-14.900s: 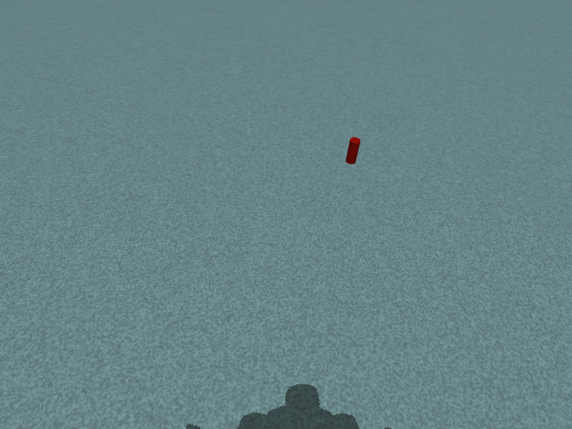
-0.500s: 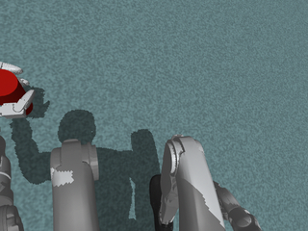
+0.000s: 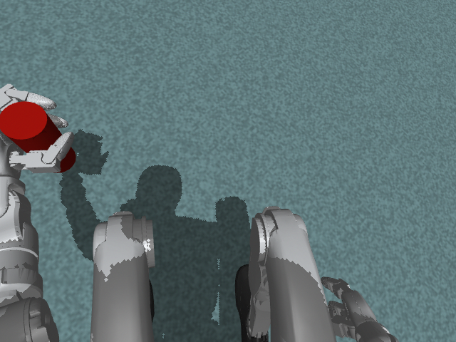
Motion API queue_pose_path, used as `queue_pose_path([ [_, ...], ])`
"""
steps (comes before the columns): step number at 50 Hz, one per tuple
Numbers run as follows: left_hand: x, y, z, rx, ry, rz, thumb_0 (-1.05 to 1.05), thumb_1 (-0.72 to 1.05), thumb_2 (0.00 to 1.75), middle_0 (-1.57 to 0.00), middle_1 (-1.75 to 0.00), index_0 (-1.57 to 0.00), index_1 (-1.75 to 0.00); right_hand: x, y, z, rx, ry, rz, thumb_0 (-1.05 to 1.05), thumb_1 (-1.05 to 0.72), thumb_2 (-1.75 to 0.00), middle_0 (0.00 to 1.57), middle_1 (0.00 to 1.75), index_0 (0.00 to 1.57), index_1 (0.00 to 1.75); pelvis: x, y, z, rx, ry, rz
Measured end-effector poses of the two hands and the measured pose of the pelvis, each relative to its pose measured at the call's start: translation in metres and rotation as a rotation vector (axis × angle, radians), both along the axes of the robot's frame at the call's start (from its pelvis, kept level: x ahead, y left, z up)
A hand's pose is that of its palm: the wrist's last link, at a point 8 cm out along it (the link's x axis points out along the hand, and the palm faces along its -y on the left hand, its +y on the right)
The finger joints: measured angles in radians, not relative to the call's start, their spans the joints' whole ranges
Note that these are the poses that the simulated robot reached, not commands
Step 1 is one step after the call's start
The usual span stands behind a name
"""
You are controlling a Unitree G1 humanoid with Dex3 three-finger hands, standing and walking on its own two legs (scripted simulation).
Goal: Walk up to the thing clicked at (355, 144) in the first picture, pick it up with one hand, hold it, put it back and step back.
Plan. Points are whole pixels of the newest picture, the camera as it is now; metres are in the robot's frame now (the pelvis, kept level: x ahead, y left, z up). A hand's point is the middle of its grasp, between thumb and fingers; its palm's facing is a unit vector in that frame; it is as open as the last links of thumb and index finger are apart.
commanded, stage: settle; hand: left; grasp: from the side
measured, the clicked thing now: (43, 142) +0.43 +0.28 -0.05
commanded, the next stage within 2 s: lift in 0.50 s
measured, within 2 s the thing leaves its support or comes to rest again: neither
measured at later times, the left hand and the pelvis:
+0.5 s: hand (38, 127) +0.43 +0.27 +0.00, palm faces +0.22 -0.98 -0.04, open 7.8 cm; pelvis +0.00 +0.00 +0.02, yaw +1 degrees
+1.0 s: hand (22, 115) +0.42 +0.26 +0.05, palm faces +0.19 -0.98 -0.03, open 7.8 cm; pelvis +0.00 +0.00 +0.05, yaw +2 degrees
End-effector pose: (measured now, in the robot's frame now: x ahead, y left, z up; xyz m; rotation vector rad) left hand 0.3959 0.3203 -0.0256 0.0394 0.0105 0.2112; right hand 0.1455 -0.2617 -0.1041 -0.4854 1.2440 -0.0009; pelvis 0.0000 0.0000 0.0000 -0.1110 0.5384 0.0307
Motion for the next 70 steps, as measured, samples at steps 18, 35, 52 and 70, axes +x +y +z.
queue_pose_path([
  [18, 0.000, -0.002, 0.022, -0.007, 0.008, 0.006, 0.01, -0.12, 1.13, -0.86, -1.08, -0.85, -1.09, -0.005, 0.003, 0.013, 0.014, -0.016, -0.017, 0.01, -0.89, -0.89, 0.20, 0.30, 0.20, 0.30, -0.002, 0.000, 0.016, 0.013, 0.008, 0.010],
  [35, 0.007, -0.006, 0.034, -0.011, 0.006, 0.009, 0.01, -0.13, 1.14, -0.86, -1.08, -0.85, -1.09, -0.011, 0.003, 0.020, 0.022, -0.007, -0.032, 0.01, -0.90, -0.89, 0.20, 0.30, 0.21, 0.30, -0.001, -0.001, 0.026, 0.022, 0.018, 0.014],
  [52, -0.008, -0.008, 0.086, -0.011, -0.006, -0.019, 0.01, -0.13, 1.14, -0.87, -1.08, -0.85, -1.09, 0.000, 0.010, 0.051, 0.053, -0.066, -0.069, 0.01, -0.91, -0.89, 0.20, 0.30, 0.21, 0.30, 0.000, 0.000, 0.060, 0.029, 0.027, 0.025],
  [70, -0.030, -0.021, 0.196, -0.009, 0.013, -0.009, 0.01, -0.14, 1.15, -0.87, -1.08, -0.86, -1.08, 0.045, 0.026, 0.142, 0.098, -0.201, -0.098, 0.01, -0.90, -0.89, 0.20, 0.30, 0.21, 0.30, 0.015, 0.002, 0.149, 0.035, 0.011, 0.040],
])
